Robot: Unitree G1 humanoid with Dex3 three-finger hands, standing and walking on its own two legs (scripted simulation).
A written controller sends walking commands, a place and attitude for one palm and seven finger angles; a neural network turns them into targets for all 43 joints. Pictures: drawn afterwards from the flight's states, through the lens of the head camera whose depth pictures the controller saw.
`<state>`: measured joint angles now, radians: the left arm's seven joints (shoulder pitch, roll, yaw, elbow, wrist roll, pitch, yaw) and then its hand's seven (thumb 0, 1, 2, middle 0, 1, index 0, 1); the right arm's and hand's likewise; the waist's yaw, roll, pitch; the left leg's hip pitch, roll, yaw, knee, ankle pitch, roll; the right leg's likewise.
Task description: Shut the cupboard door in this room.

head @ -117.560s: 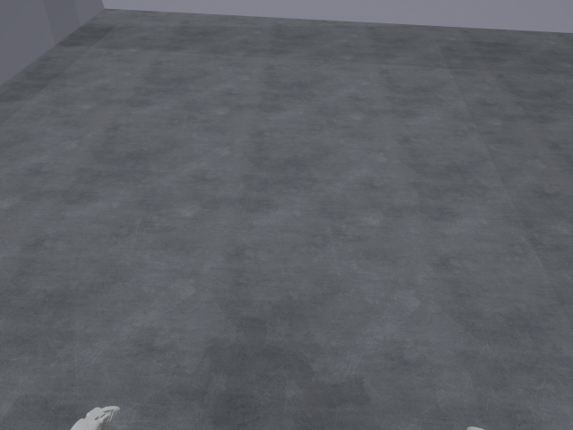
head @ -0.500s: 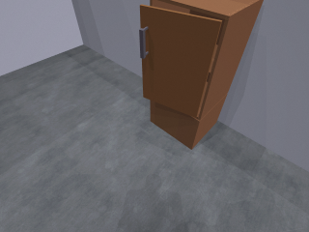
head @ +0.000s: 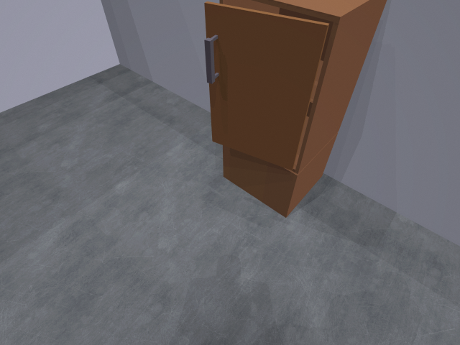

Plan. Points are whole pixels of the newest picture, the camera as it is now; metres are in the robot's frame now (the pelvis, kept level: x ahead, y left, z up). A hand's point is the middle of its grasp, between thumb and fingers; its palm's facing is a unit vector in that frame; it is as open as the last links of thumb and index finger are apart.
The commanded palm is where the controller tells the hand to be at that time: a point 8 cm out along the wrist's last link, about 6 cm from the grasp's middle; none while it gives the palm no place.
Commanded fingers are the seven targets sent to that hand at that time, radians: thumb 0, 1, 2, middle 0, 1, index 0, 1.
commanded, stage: look to check the result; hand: left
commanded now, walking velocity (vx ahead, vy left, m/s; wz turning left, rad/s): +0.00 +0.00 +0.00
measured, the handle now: (213, 59) +1.01 +0.11 +0.02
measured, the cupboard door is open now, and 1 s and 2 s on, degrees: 12 12 12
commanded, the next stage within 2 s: walk to a spot facing it in 0.26 s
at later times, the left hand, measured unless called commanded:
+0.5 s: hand out of the picture +0.00 +0.16 -0.18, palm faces +0.04 -0.98 -0.18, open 7.4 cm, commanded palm none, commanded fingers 0.00 0.90 0.90 -0.20 -0.30 -0.20 -0.30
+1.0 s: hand out of the picture +0.05 +0.23 -0.17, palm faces +0.29 -0.92 -0.26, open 7.4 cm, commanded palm none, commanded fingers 0.00 0.90 0.90 -0.20 -0.30 -0.20 -0.30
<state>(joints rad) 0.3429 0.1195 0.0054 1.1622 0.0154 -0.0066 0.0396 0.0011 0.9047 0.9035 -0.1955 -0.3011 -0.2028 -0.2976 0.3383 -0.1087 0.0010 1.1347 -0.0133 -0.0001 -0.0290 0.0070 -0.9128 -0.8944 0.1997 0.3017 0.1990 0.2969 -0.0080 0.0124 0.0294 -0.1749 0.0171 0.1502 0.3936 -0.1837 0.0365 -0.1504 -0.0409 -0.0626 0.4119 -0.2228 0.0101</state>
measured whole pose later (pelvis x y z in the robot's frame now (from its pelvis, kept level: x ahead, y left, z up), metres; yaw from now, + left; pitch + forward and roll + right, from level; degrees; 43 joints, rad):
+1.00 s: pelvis +0.00 +0.00 +0.00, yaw +17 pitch +2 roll -2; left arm 0.11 0.24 0.08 0.91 0.02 0.04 0.02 0.00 0.90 0.90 -0.20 -0.30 -0.20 -0.30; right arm 0.23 -0.21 -0.05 0.96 -0.03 0.03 -0.02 0.01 -0.91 -0.89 0.20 0.30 0.20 0.30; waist -0.03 0.01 0.08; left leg -0.34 -0.07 -0.08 0.47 -0.15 0.06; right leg -0.45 -0.03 0.02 1.03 -0.40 0.06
